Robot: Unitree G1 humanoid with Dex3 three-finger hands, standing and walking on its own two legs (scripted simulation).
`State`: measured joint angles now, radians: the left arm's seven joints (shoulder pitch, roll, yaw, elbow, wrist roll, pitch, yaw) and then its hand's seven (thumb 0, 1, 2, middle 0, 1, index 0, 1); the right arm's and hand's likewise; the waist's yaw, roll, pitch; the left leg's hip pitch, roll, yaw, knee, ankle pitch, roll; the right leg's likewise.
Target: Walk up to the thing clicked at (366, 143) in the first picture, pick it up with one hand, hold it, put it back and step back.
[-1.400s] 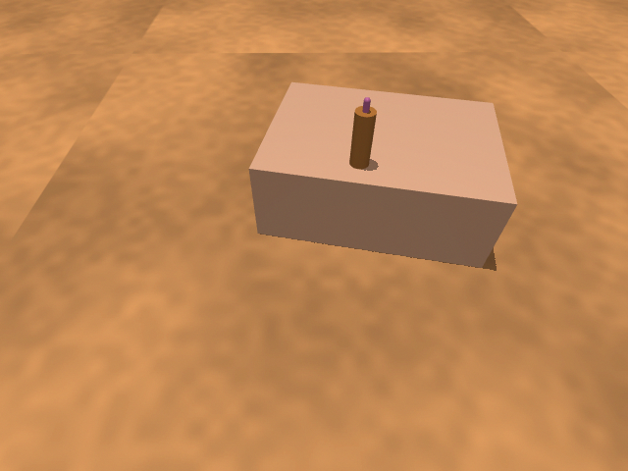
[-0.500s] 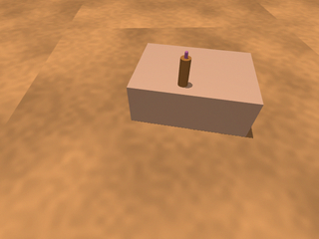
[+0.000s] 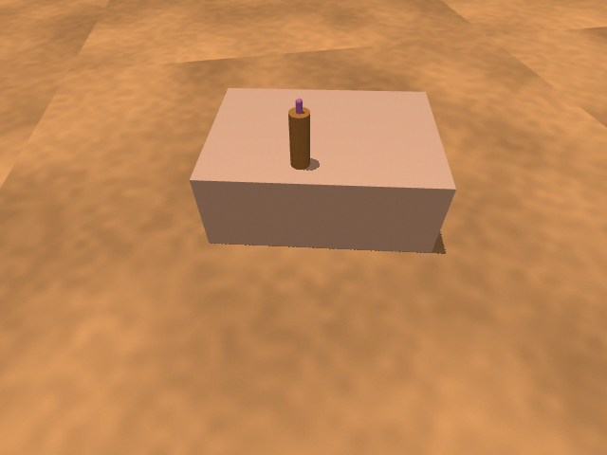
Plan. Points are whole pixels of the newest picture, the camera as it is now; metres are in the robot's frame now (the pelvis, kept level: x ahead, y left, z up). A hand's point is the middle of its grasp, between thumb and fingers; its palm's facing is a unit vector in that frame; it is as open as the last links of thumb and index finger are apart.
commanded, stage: walk up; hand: left
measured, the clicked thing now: (299, 133) +1.21 +0.05 -0.27
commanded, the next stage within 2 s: none
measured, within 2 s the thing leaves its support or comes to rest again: neither
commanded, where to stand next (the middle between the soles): +0.75 -0.13 m, yaw -4 degrees
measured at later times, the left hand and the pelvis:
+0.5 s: hand (174, 388) +0.27 +0.23 -0.16, palm faces -0.14 -0.94 -0.32, open 7.4 cm; pelvis +0.20 -0.03 +0.00, yaw -5 degrees
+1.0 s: hand (228, 275) +0.48 +0.17 -0.12, palm faces -0.12 -0.92 -0.39, open 7.4 cm; pelvis +0.39 -0.10 +0.00, yaw -6 degrees
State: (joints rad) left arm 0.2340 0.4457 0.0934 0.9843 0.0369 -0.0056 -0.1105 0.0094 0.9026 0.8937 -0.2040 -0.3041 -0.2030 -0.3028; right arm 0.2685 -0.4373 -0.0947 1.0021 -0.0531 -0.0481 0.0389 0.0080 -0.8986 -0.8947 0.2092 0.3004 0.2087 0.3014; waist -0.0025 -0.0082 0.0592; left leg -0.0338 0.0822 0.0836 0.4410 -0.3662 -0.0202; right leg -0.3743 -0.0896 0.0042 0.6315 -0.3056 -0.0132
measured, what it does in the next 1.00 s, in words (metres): walks ahead: right foot, then left foot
